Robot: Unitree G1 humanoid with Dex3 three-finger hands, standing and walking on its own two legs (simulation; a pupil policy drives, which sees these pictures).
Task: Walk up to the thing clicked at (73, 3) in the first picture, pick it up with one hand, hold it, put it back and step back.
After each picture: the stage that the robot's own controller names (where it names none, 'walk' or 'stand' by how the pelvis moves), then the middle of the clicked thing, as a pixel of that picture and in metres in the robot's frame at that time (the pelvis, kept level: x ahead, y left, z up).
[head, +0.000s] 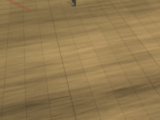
stand; (73, 2) +2.27 +0.08 -0.72
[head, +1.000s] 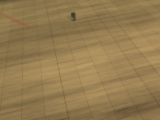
walk; (73, 16) +2.13 +0.26 -0.72
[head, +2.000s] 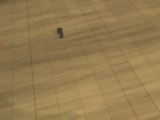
walk; (60, 33) +1.48 +0.34 -0.72
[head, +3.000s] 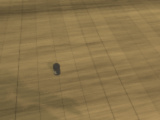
walk; (56, 69) +0.97 +0.26 -0.71
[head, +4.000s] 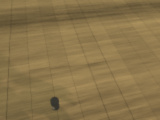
walk; (55, 103) +0.59 +0.17 -0.70
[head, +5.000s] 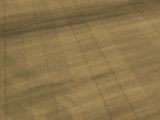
stand; out of the picture +0.36 +0.15 -0.69
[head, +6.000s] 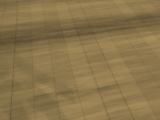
stand; out of the picture +0.34 +0.14 -0.72
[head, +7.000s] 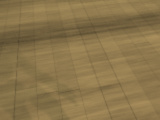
stand; out of the picture +0.36 +0.14 -0.72
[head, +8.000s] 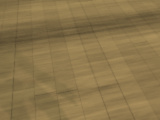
stand; out of the picture +0.34 +0.15 -0.72
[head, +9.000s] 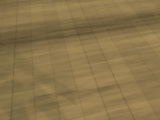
stand; out of the picture +0.34 +0.15 -0.72
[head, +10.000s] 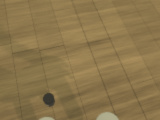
go down; (49, 100) +0.38 +0.15 -0.57
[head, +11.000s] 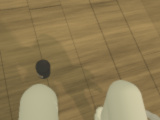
go down; (43, 69) +0.44 +0.14 -0.33
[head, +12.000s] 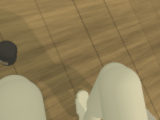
close in; (7, 54) +0.43 +0.17 -0.24
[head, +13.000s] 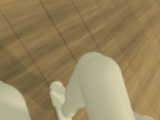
close; out of the picture +0.43 +0.19 -0.23
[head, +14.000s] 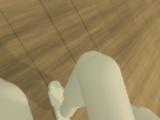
lift; out of the picture +0.44 +0.20 -0.23
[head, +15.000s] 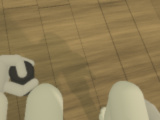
lift; (23, 79) +0.33 +0.20 -0.08
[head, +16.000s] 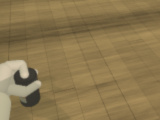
hold; (28, 87) +0.32 +0.18 +0.05
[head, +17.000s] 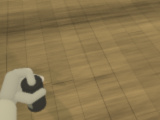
hold; (34, 94) +0.31 +0.17 -0.01
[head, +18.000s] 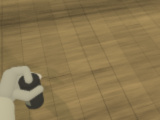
crouch; (32, 91) +0.33 +0.17 -0.03
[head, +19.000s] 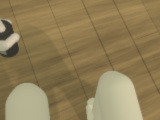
lower; (4, 40) +0.48 +0.19 -0.09
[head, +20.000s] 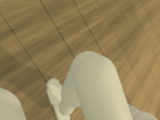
lower; out of the picture +0.46 +0.25 -0.23
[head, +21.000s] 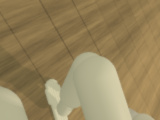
lower; out of the picture +0.46 +0.24 -0.24
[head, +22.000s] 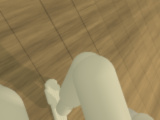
lower; out of the picture +0.46 +0.23 -0.24
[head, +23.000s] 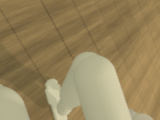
lower; out of the picture +0.46 +0.22 -0.25
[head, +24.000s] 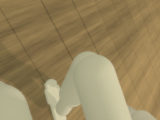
loosen; out of the picture +0.45 +0.20 -0.25
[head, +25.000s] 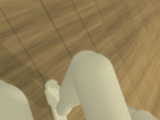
withdraw; out of the picture +0.44 +0.19 -0.25
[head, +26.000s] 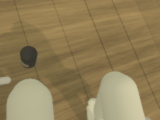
stand; (28, 57) +0.45 +0.16 -0.28
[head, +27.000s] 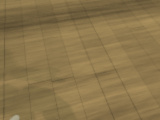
stand; out of the picture +0.37 +0.14 -0.64
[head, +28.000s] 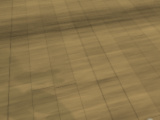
stand; out of the picture +0.37 +0.15 -0.67
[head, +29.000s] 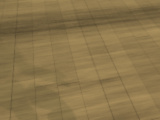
stand; out of the picture +0.37 +0.14 -0.67
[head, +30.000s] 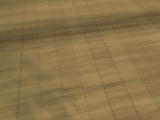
walk; out of the picture +0.38 +0.14 -0.72
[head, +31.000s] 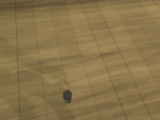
walk; (67, 96) +0.51 +0.07 -0.69
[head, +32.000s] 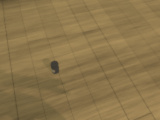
walk; (55, 67) +0.79 +0.22 -0.69
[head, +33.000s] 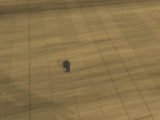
stand; (66, 66) +1.00 +0.15 -0.71
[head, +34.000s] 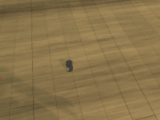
stand; (69, 66) +0.99 +0.13 -0.72
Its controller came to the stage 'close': yes
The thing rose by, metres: 0.72
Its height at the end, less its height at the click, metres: +0.00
